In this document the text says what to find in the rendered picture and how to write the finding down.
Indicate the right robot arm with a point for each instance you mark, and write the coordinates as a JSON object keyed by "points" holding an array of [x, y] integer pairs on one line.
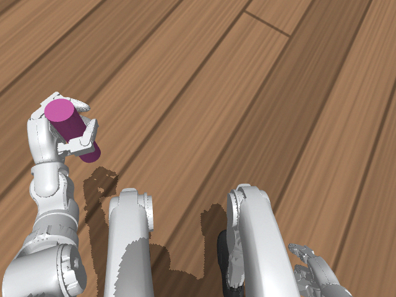
{"points": [[335, 291]]}

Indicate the can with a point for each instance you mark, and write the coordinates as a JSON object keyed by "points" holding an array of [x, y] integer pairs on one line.
{"points": [[62, 114]]}

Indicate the left robot hand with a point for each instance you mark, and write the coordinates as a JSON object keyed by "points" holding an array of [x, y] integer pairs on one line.
{"points": [[47, 144]]}

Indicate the right robot foot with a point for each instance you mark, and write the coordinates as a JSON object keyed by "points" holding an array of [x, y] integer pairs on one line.
{"points": [[223, 256]]}

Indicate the right robot hand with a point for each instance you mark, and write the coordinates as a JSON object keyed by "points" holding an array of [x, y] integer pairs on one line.
{"points": [[311, 280]]}

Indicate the left robot arm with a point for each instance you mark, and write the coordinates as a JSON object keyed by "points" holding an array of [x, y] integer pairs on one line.
{"points": [[49, 263]]}

